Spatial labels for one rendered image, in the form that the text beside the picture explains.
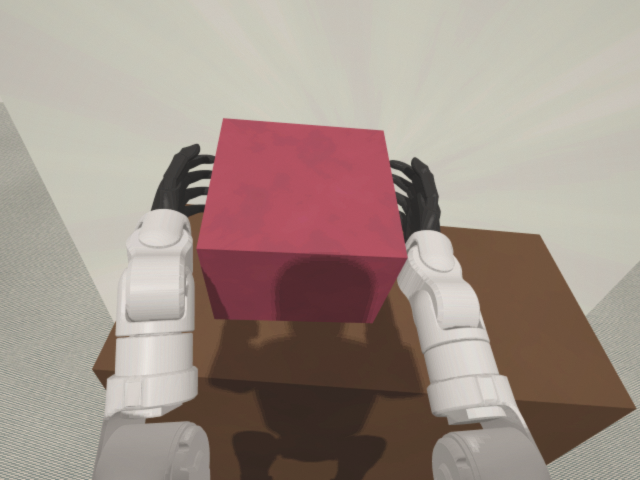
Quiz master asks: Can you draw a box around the right robot hand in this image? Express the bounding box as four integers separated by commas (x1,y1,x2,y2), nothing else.
389,157,441,244

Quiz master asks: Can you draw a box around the left robot forearm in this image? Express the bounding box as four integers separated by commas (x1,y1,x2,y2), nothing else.
92,209,198,480

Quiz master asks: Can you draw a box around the robot right upper arm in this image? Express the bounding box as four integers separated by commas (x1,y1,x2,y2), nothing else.
432,427,550,480

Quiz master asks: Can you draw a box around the right robot forearm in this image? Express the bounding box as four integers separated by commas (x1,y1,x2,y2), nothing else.
397,230,551,480

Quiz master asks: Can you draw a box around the carton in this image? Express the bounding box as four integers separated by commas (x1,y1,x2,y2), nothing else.
196,118,408,323

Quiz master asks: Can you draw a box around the robot left upper arm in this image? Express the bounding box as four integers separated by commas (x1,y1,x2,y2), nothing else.
94,421,210,480

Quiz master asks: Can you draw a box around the pedestal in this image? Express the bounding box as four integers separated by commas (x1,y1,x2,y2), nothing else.
92,204,637,480

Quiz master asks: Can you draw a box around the left robot hand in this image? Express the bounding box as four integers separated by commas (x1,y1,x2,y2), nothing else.
151,144,215,217

